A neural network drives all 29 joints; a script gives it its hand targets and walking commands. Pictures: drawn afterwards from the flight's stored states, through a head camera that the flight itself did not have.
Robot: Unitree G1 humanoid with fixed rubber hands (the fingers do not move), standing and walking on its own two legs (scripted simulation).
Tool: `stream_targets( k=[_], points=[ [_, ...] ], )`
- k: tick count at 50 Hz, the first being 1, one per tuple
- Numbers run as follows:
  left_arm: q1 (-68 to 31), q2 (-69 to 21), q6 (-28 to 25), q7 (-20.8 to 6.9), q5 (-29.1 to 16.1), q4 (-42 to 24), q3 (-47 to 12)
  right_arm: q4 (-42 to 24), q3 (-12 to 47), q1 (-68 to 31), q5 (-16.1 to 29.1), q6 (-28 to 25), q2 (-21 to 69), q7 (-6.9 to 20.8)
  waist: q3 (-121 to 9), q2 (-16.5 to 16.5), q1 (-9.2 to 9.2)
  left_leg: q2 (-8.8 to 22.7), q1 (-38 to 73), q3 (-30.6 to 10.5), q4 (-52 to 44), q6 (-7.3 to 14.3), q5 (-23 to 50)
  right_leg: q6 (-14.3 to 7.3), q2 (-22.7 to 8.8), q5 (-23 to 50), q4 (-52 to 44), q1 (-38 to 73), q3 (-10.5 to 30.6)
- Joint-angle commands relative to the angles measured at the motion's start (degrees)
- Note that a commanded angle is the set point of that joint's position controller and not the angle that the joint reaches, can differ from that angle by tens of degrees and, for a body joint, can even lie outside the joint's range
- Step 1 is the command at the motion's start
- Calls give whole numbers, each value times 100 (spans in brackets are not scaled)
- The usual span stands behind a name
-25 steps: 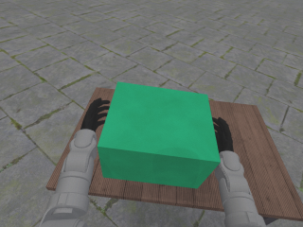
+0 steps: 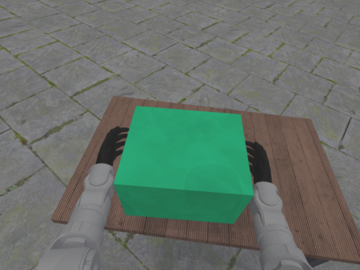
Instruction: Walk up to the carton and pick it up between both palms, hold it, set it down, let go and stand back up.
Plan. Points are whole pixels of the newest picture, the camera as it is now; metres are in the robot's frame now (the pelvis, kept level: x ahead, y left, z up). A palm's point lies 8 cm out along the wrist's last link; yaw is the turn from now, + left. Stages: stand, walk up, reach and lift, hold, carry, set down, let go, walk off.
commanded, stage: set down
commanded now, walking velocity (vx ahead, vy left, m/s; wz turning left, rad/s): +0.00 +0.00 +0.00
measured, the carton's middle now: (183, 164) +0.38 -0.02 +0.01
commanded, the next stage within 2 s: none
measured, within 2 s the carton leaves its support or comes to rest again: neither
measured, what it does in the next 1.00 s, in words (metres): stands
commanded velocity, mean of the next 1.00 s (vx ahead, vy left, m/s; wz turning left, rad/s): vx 0.00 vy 0.00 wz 0.00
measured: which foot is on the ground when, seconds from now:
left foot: down 0.00-1.00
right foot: down 0.00-1.00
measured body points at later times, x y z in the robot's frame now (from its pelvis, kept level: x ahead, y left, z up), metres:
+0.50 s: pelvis +0.00 +0.01 +0.00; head +0.06 +0.01 +0.44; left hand +0.40 +0.16 +0.01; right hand +0.34 -0.20 +0.00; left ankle -0.03 +0.10 -0.75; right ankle +0.01 -0.12 -0.75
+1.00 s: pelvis +0.01 +0.01 -0.02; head +0.09 +0.01 +0.42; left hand +0.41 +0.16 -0.04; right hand +0.35 -0.21 -0.04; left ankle -0.03 +0.10 -0.75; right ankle +0.01 -0.12 -0.75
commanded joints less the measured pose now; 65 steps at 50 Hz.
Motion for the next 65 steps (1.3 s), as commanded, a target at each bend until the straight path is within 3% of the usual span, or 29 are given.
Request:
stream_targets(
  k=[1,6,10,12,21,27,34,38,41,46,55,61,65],
  points=[
    [-3955,-3605,-905,-543,104,-985,-2179,-1022,2614,-3864,-307,-768,3199,735,-3200,211,-173,-38,-291,188,-21,-514,2546,88,28,2787,631,2448,232],
    [-4058,-3734,-1174,-512,32,-701,-2305,-842,2516,-3894,-397,-876,3172,754,-3315,211,-236,15,-167,109,93,-596,2677,35,74,2481,600,1990,173],
    [-3937,-3710,-1322,-537,80,-255,-2136,-801,2562,-4021,-373,-956,3129,799,-3231,165,-86,40,-305,78,151,-574,2753,-6,80,2420,618,1888,194],
    [-3927,-3695,-1396,-542,110,-122,-2075,-718,2522,-3991,-387,-978,3134,820,-3202,165,-105,57,-371,70,134,-561,2673,-17,67,2345,631,1837,200],
    [-4119,-3751,-1810,-455,94,299,-2060,-317,2326,-3964,-479,-1160,3109,911,-3532,416,-157,130,-190,-14,400,-675,2975,-109,93,2117,695,1167,172],
    [-4368,-3747,-2120,-449,-37,472,-2115,-312,2398,-4117,-513,-1328,3255,924,-4024,376,-160,109,-497,-34,570,-640,3035,-49,69,2529,934,1145,190],
    [-4367,-3731,-2426,-542,-87,933,-2111,-122,2394,-3990,-686,-1455,3375,857,-4315,160,-323,69,-973,-74,747,-548,2882,38,4,2932,1205,1166,249],
    [-4434,-3679,-2531,-591,20,1111,-1963,344,2239,-3903,-778,-1528,3397,849,-4175,261,-400,71,-1158,-85,870,-593,2968,46,-4,3078,1362,1086,230],
    [-4382,-3696,-2593,-628,47,1412,-1919,421,2218,-3998,-809,-1680,3426,830,-4296,252,-395,59,-1221,-82,1022,-595,3098,48,-3,3281,1440,1001,221],
    [-4630,-3768,-2834,-558,25,1339,-2018,539,2170,-4117,-806,-1873,3487,831,-4792,460,-440,59,-1269,-106,1293,-653,3241,36,22,3322,1659,741,187],
    [-4837,-3701,-3047,-563,9,1867,-1891,881,2045,-4406,-866,-2028,3440,891,-4917,516,-319,67,-1503,-82,1611,-628,2939,13,48,2749,1892,136,167],
    [-5046,-3641,-3134,-544,-57,2037,-1857,1278,1861,-4532,-906,-2097,3327,939,-4895,593,-345,125,-1402,-75,1821,-665,2907,-11,121,2275,2022,-475,86],
    [-5213,-3469,-3172,-578,-53,2496,-1667,1751,1491,-4684,-1114,-2124,3180,962,-4607,454,-392,129,-1564,-31,1872,-629,2351,13,113,1677,2058,-901,34]
  ],
)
